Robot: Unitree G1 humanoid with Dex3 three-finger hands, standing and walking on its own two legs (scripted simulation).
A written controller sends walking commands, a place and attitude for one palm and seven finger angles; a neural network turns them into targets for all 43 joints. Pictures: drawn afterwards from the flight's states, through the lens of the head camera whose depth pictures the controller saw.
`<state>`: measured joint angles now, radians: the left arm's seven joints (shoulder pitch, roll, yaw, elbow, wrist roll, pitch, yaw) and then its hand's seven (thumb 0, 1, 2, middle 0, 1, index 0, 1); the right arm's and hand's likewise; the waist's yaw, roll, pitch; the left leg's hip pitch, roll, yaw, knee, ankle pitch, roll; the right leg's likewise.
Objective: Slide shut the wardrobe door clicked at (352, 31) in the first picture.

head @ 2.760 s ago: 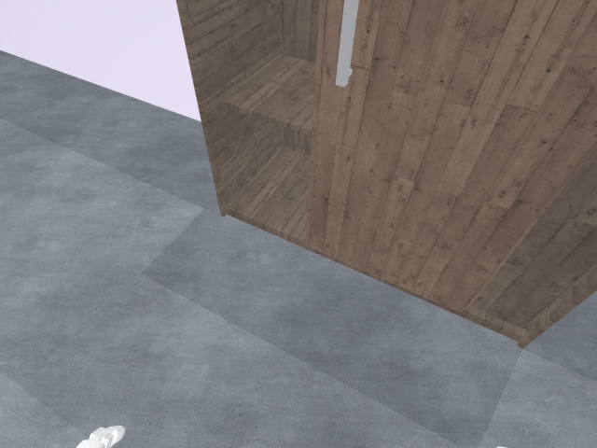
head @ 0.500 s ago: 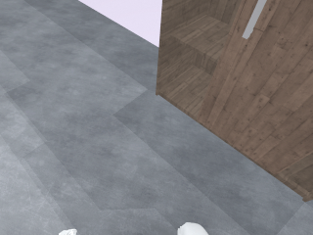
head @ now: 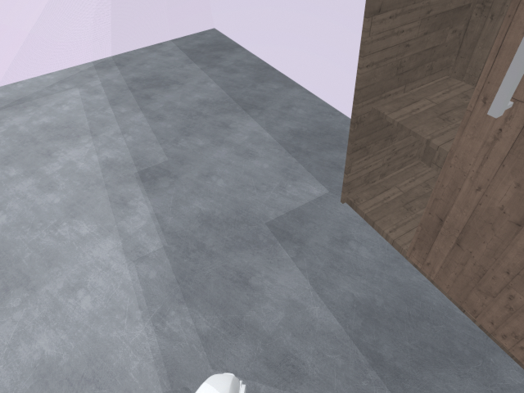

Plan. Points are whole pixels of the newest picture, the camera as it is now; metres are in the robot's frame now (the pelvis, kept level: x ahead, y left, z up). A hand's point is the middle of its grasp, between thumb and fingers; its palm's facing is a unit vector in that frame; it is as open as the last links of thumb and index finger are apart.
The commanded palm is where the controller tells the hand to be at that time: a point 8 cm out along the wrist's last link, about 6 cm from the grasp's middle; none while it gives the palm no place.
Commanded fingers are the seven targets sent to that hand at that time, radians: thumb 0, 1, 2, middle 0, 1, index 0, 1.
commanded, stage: walk to a spot facing it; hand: right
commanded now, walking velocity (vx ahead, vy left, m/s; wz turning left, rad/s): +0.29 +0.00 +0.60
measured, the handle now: (520, 72) +0.73 -0.54 +0.12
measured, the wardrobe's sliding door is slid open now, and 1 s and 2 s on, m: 0.41 0.41 0.41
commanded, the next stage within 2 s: turn to face it in 1.38 s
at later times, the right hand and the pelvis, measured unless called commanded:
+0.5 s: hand (312, 309) +0.34 -0.07 -0.20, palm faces -0.34 +0.93 -0.13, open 7.4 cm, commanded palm none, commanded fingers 0.00 -0.90 -0.90 0.20 0.30 0.20 0.30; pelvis +0.18 +0.06 -0.04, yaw +19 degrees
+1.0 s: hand (327, 252) +0.49 -0.12 -0.20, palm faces -0.44 +0.88 -0.18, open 7.4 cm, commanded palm none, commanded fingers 0.00 -0.90 -0.90 0.20 0.30 0.20 0.30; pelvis +0.42 +0.06 -0.02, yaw +35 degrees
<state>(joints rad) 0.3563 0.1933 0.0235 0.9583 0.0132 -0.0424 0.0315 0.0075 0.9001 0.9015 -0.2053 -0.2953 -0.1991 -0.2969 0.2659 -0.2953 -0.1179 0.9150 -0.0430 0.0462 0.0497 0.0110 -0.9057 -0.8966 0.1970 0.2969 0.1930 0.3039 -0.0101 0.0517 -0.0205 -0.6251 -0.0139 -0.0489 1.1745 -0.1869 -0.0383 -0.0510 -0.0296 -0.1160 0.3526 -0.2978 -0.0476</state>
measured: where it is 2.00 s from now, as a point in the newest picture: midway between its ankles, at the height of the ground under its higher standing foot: (246, 334)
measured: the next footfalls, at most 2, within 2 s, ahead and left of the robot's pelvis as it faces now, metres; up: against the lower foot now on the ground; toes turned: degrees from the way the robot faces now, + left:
left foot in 0.42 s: +0.24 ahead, +0.13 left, +0.00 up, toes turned +25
right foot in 0.88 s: +0.54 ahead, +0.02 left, +0.00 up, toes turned +22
